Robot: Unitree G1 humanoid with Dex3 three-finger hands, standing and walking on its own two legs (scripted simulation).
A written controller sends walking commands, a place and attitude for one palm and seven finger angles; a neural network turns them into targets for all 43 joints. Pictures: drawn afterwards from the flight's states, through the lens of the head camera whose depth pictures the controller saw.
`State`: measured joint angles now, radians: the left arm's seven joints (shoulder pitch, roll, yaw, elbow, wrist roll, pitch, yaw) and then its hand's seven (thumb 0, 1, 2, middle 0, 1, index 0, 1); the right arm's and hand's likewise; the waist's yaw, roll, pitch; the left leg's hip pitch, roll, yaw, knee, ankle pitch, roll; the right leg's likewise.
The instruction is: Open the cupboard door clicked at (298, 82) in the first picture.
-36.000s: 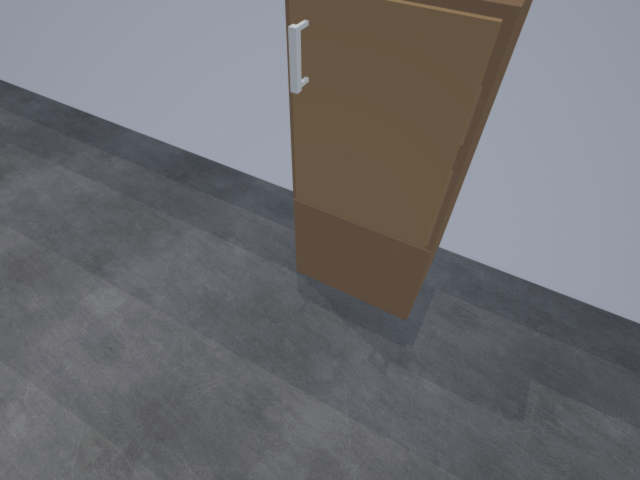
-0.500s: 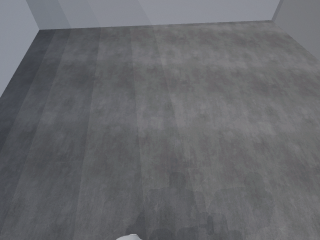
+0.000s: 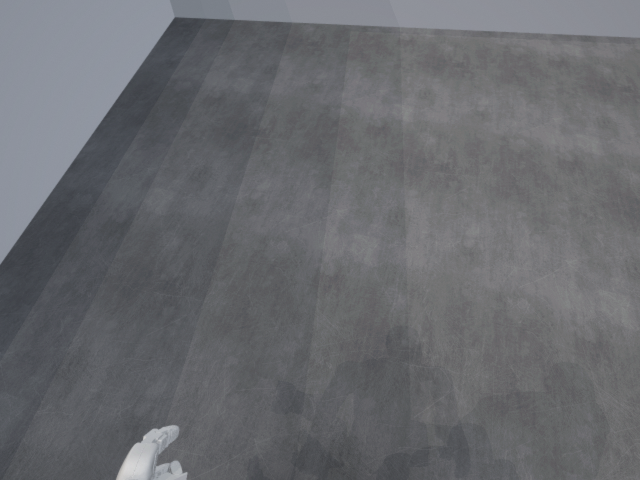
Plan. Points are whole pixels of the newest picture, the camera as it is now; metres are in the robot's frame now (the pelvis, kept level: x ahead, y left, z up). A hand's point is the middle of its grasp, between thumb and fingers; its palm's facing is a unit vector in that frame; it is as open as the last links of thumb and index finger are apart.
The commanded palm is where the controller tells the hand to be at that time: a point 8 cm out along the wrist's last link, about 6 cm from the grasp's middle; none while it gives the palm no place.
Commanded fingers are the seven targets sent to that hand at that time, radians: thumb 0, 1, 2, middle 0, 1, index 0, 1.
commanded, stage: turn to face it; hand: left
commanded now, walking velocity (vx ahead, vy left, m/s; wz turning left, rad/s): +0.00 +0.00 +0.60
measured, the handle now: out of the picture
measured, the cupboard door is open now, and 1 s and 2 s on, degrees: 42 42 42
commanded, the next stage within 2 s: none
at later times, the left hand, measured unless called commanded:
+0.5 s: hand out of the picture -0.04 +0.19 -0.18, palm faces +0.38 -0.88 -0.29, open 7.4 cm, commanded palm none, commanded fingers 0.00 0.90 0.90 -0.20 -0.30 -0.20 -0.30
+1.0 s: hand out of the picture +0.05 +0.14 -0.14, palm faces +0.58 -0.77 -0.28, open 7.4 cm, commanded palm none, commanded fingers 0.00 0.90 0.90 -0.20 -0.30 -0.20 -0.30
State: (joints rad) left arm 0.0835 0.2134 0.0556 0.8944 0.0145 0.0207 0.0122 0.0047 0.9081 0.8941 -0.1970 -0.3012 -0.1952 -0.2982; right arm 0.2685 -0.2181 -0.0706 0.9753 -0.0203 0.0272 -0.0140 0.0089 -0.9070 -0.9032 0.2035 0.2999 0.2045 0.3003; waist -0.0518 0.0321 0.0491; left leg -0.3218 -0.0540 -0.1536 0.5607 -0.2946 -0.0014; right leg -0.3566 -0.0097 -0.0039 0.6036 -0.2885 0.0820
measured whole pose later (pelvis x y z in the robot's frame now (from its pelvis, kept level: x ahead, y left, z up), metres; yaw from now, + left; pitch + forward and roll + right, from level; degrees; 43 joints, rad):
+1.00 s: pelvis +0.07 -0.07 +0.00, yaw +39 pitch +0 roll +3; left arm 0.16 0.16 0.03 0.87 0.02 0.01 0.02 0.00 0.90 0.89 -0.20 -0.30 -0.20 -0.30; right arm 0.20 -0.26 -0.09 0.96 -0.02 0.08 0.01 0.01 -0.91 -0.90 0.20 0.30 0.20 0.30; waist -0.05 0.04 0.10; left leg -0.51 -0.02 -0.01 1.15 -0.44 -0.06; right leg -0.25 -0.09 -0.12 0.56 -0.31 -0.02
